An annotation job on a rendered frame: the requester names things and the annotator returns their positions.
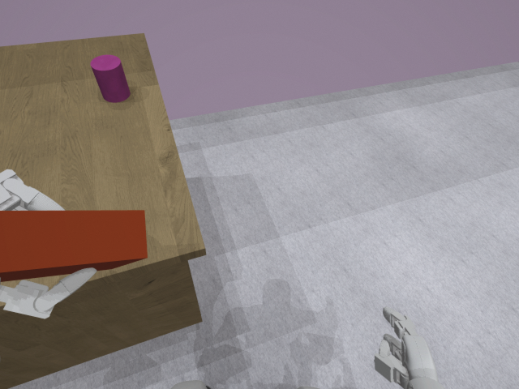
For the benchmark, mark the table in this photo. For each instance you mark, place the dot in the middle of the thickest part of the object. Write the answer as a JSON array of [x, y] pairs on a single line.
[[61, 137]]

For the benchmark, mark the sponge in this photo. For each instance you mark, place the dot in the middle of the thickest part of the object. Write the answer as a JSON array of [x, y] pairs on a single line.
[[37, 244]]

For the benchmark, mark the right robot hand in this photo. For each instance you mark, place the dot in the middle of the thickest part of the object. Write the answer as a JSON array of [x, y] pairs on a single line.
[[411, 358]]

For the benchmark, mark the left robot hand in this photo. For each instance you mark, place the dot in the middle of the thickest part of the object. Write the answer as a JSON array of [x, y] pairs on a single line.
[[28, 297]]

